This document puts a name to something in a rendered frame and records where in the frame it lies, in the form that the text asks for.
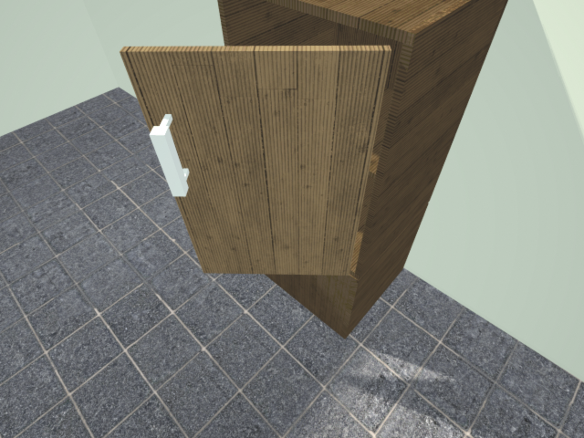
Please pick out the handle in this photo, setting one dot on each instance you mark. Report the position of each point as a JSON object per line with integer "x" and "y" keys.
{"x": 163, "y": 144}

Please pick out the cupboard door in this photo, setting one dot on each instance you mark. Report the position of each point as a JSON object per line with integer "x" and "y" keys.
{"x": 278, "y": 142}

